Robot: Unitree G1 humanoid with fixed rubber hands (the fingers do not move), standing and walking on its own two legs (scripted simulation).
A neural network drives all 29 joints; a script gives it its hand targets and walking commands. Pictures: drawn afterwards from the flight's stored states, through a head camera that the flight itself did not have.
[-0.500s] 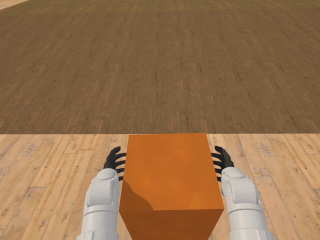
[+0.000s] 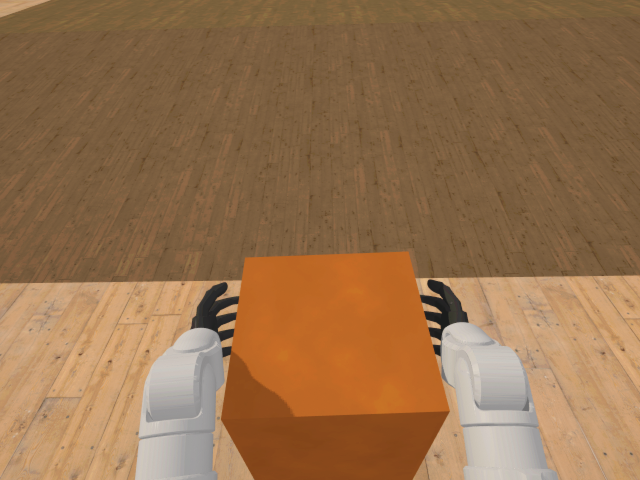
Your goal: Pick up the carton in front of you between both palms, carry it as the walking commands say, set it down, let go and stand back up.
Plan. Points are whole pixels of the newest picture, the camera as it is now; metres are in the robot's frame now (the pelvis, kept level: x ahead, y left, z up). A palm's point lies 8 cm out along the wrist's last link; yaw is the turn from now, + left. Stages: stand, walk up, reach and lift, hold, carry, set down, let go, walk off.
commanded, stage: carry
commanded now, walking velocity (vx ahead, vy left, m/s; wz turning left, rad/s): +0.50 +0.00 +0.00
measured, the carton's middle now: (330, 373) +0.28 +0.01 +0.01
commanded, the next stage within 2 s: none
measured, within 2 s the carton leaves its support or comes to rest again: neither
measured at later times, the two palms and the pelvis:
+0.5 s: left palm (235, 207) +0.54 +0.17 +0.09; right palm (412, 208) +0.53 -0.13 +0.09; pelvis +0.27 +0.02 +0.00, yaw +1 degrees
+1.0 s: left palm (253, 125) +0.86 +0.18 +0.10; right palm (381, 122) +0.88 -0.12 +0.09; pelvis +0.61 +0.01 +0.01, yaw +4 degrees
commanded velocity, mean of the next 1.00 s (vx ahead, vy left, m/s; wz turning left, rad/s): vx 0.50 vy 0.00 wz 0.00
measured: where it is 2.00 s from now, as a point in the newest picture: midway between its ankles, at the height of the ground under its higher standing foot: (320, 263)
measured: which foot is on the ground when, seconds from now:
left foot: down 0.00-0.06, up 0.08-0.22, down 0.24-0.62, up 0.64-1.00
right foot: down 0.00-0.26, up 0.28-0.58, down 0.60-1.00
